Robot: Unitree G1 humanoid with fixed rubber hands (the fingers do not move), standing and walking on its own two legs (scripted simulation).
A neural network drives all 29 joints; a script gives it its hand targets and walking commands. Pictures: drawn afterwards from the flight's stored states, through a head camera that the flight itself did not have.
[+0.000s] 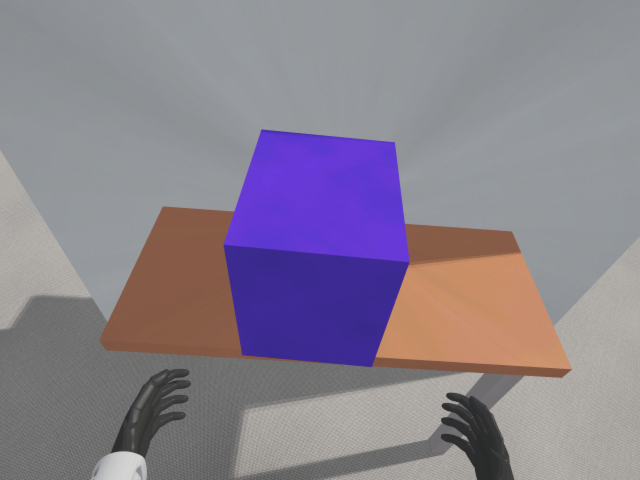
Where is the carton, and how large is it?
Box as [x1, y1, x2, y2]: [224, 130, 409, 366]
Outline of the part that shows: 261,130 224,242 224,250 242,354 371,366 409,262 394,142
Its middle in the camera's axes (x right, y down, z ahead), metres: -0.01 +0.02 +0.64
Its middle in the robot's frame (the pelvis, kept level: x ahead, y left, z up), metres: +0.46 +0.05 +0.00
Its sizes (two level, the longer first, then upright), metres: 0.258 0.219 0.274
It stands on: a table, 0.64 m high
